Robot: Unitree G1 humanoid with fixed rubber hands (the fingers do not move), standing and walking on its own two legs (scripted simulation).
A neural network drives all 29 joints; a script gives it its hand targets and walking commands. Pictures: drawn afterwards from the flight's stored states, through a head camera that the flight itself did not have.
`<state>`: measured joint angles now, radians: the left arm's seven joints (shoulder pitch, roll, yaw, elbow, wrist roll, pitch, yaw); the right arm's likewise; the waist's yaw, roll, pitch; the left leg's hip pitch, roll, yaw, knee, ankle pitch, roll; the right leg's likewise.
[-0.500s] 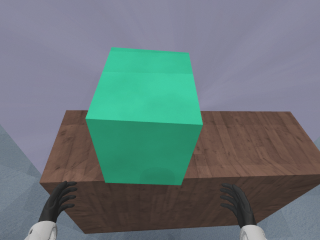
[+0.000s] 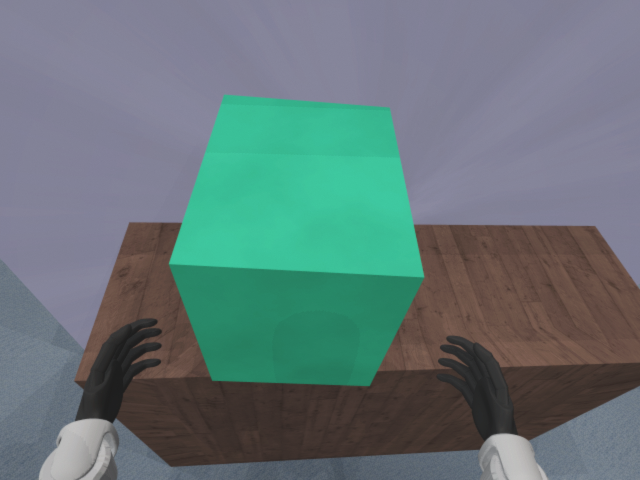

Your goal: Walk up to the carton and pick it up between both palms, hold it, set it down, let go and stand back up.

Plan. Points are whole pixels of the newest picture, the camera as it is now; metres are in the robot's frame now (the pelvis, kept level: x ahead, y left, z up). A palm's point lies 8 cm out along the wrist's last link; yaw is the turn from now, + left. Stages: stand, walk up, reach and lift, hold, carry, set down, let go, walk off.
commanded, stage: reach and lift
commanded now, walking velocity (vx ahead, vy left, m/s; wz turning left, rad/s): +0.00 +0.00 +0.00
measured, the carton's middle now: (299, 246) +0.44 +0.03 +0.03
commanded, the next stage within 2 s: none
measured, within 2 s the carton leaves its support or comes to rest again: neither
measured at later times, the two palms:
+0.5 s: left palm (107, 317) +0.28 +0.24 +0.08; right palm (508, 353) +0.26 -0.21 +0.07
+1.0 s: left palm (113, 237) +0.34 +0.23 +0.14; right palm (512, 271) +0.33 -0.20 +0.14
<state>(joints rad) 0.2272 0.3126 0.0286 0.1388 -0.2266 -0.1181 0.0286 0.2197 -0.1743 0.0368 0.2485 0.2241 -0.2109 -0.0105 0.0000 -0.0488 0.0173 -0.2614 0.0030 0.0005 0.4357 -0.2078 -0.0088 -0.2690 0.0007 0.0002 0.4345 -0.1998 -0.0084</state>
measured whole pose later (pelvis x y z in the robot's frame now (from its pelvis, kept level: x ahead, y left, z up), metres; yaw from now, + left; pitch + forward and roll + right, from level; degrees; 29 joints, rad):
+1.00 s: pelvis +0.00 +0.00 +0.00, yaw +0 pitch +1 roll +0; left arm -0.38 0.35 0.15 0.05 -0.24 0.58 0.01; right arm -0.26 -0.38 0.00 0.01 0.36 0.39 -0.05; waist 0.00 -0.03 0.00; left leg -0.22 0.00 0.00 0.37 -0.17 -0.01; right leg -0.23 0.00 0.00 0.38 -0.17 0.00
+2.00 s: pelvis +0.01 +0.00 +0.00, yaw +0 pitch +2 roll +0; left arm -0.79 0.38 0.17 0.53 -0.24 0.56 0.01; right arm -0.76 -0.39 0.02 0.57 0.43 0.37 -0.06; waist 0.00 -0.02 -0.01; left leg -0.22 0.00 0.00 0.37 -0.19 -0.01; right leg -0.23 0.00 0.00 0.37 -0.18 0.00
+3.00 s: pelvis +0.02 +0.01 +0.00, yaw +0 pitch +5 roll -1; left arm -0.70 0.21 0.12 1.04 -0.20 -0.14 0.04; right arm -0.70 -0.20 0.09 0.97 0.31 -0.12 -0.07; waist 0.00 -0.01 -0.05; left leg -0.28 0.01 0.00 0.42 -0.22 -0.01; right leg -0.27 0.01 0.00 0.38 -0.19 0.00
